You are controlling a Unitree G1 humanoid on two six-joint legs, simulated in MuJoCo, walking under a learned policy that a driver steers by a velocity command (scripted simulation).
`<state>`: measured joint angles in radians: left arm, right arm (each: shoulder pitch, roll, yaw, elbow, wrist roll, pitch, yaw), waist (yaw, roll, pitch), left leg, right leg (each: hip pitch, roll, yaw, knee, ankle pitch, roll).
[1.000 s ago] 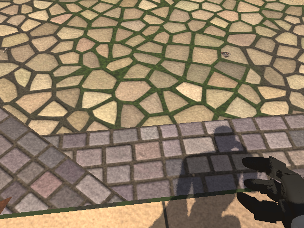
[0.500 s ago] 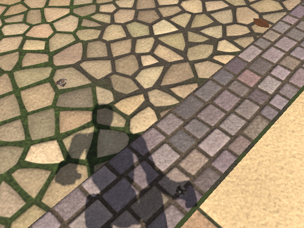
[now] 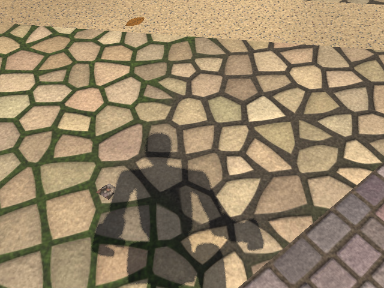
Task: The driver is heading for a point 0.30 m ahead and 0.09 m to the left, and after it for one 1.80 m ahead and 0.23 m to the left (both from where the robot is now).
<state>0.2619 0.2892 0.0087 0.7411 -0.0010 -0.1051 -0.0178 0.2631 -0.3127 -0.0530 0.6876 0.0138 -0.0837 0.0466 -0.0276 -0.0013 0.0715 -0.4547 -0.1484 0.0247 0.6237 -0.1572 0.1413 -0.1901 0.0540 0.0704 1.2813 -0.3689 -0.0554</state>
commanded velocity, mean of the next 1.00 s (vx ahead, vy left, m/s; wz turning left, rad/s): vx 1.00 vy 0.00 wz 0.26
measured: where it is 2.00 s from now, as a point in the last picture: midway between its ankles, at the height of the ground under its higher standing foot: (166, 40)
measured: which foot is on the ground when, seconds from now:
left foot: down 0.00-0.36, up 0.38-0.76, down 0.78-1.00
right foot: up 0.00-0.32, down 0.34-0.80, up 0.82-1.00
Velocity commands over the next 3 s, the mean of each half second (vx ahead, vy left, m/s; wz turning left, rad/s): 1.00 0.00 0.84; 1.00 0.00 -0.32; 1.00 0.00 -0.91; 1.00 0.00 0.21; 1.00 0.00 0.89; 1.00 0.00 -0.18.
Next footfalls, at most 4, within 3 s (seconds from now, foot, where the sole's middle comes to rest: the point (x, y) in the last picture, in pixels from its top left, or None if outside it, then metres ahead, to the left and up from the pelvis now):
0.34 right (228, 251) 0.58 -0.10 -0.75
0.78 left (107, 194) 0.82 0.35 -0.75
1.22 right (154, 110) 1.28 0.18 -0.75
1.70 left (142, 50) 1.74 0.27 -0.75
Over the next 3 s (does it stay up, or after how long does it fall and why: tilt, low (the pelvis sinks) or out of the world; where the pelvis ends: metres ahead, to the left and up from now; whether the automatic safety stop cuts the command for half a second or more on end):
stays up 2.65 0.38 0.00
